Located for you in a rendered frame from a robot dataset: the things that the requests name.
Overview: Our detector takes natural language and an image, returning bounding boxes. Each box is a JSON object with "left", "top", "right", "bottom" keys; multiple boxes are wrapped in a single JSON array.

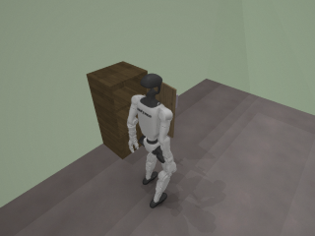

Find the right robot upper arm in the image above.
[{"left": 157, "top": 106, "right": 173, "bottom": 145}]

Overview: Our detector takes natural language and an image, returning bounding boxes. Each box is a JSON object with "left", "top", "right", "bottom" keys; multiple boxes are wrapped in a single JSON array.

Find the left robot hand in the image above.
[{"left": 128, "top": 139, "right": 139, "bottom": 153}]

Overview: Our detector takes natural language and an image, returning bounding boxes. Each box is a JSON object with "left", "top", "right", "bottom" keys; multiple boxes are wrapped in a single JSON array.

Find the left robot foot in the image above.
[{"left": 142, "top": 171, "right": 158, "bottom": 185}]

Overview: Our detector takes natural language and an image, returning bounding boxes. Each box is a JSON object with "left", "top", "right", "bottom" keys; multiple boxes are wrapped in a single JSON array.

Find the left robot upper arm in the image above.
[{"left": 127, "top": 94, "right": 143, "bottom": 126}]

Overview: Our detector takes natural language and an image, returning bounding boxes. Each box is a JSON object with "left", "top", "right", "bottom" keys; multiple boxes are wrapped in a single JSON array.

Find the robot left forearm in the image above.
[{"left": 127, "top": 121, "right": 137, "bottom": 141}]

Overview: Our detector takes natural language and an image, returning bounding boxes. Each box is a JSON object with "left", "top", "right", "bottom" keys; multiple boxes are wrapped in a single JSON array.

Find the robot right forearm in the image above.
[{"left": 160, "top": 137, "right": 173, "bottom": 165}]

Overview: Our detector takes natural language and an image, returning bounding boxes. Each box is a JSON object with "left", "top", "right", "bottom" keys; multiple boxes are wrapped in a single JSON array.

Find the robot right thigh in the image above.
[{"left": 156, "top": 147, "right": 174, "bottom": 182}]

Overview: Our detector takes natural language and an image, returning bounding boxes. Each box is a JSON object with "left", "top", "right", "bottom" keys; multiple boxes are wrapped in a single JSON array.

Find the cupboard door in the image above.
[{"left": 147, "top": 82, "right": 177, "bottom": 138}]

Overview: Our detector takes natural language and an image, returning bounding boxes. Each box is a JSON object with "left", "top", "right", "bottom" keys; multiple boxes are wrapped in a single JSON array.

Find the handle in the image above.
[{"left": 175, "top": 94, "right": 178, "bottom": 108}]

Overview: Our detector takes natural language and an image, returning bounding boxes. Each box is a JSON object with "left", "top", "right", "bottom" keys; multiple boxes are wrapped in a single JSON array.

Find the right robot hand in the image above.
[{"left": 165, "top": 161, "right": 177, "bottom": 178}]

